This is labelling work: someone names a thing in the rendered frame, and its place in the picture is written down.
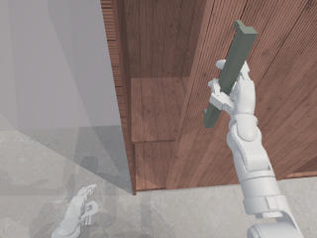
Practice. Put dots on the right robot upper arm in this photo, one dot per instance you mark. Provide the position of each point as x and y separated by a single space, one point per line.
273 230

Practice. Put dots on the robot right forearm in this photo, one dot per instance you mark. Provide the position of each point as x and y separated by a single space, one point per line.
262 196

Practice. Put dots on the handle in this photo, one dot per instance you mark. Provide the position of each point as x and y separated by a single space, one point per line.
238 53

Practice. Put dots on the wardrobe door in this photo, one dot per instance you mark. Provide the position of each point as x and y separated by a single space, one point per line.
283 67
311 166

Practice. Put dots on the robot right hand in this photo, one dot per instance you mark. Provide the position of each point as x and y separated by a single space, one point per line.
243 93

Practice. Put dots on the robot left hand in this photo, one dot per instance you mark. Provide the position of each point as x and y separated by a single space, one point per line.
87 213

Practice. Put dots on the robot left forearm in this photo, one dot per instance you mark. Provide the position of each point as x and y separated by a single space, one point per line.
69 228

